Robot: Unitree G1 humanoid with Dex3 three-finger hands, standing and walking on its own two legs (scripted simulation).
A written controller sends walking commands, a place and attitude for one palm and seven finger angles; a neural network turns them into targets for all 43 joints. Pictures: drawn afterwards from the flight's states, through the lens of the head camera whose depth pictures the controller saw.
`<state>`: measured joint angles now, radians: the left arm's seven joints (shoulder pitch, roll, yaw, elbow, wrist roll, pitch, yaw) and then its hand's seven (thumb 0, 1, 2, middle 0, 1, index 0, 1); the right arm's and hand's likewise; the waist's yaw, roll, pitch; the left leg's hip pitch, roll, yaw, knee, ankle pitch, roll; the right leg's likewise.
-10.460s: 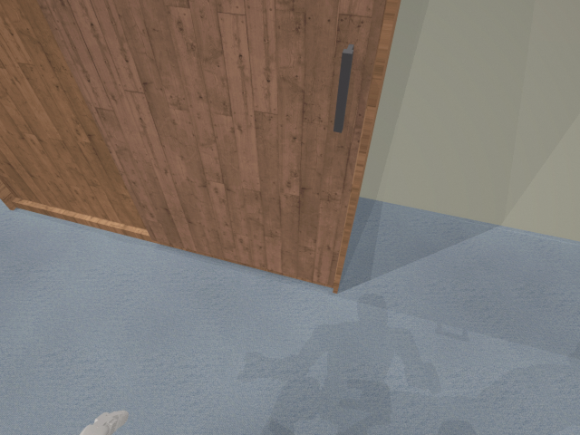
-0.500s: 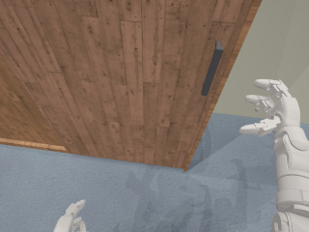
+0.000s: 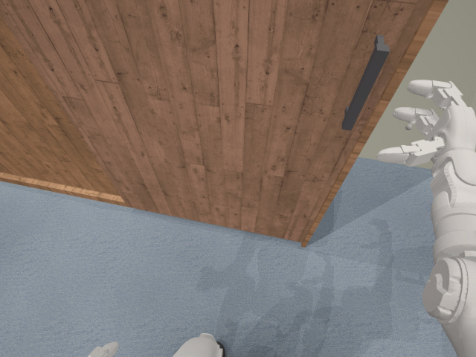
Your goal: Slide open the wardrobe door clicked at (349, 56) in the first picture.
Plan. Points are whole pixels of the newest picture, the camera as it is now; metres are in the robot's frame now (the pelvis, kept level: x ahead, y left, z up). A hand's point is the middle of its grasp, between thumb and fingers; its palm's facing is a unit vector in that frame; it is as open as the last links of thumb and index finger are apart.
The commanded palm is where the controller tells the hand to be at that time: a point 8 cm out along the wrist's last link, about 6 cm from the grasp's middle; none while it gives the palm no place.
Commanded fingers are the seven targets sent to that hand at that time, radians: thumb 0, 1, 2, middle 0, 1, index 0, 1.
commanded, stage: move the hooked fingers beside the handle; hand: right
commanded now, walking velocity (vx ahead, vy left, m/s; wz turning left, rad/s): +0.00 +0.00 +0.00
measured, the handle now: (361, 86) +0.58 -0.13 +0.12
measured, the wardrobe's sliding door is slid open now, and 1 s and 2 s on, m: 0.00 0.00 0.00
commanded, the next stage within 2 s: feel for the door with the fingertips in 0.96 s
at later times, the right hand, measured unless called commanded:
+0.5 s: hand (400, 115) +0.52 -0.19 +0.11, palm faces +0.05 +1.00 -0.03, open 13.9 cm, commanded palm +0.49 -0.24 +0.12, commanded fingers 0.00 0.50 -0.30 0.30 1.20 0.30 1.20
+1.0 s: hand (402, 119) +0.51 -0.19 +0.12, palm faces +0.05 +1.00 -0.02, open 14.0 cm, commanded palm +0.49 -0.23 +0.12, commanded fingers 0.00 0.50 -0.30 0.30 1.20 0.30 1.20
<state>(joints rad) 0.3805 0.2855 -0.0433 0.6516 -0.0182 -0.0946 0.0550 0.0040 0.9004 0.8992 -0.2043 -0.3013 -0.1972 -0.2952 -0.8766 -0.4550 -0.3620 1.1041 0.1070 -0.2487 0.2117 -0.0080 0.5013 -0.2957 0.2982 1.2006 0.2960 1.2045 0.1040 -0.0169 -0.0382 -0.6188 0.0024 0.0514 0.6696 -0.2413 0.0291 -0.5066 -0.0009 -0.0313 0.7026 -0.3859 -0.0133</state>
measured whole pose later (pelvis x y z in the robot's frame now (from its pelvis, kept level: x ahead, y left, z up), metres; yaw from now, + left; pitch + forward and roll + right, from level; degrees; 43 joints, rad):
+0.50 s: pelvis +0.01 -0.01 -0.01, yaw +1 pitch +16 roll +1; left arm 0.48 0.29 -0.03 0.62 0.01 -0.01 0.02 0.00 0.90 0.90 -0.20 -0.30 -0.20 -0.30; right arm -0.94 -0.52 -0.42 1.17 0.08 -0.30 0.20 -0.01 0.50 -0.30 0.31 1.21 0.31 1.22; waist 0.15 -0.02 -0.07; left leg -0.72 -0.02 0.04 0.69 -0.25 0.02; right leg -0.62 -0.02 -0.04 0.76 -0.42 -0.02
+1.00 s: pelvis +0.02 -0.01 +0.00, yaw +0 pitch +15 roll +1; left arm 0.40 0.26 -0.03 0.61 0.01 0.00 0.01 0.00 0.90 0.90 -0.20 -0.30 -0.20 -0.30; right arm -0.90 -0.43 -0.35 1.11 0.10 -0.30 0.18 -0.01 0.50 -0.30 0.30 1.20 0.30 1.20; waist 0.10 -0.02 -0.08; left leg -0.67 -0.01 0.05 0.68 -0.27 0.01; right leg -0.57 -0.01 -0.03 0.74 -0.43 -0.02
